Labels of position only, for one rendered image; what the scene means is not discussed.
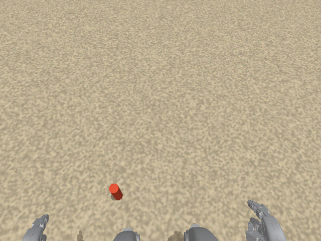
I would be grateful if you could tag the right robot hand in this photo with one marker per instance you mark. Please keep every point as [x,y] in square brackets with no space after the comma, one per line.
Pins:
[268,229]

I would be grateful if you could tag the can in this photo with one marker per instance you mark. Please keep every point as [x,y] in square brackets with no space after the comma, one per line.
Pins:
[115,191]

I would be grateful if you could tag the left robot hand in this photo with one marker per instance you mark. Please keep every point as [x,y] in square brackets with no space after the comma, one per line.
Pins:
[36,232]

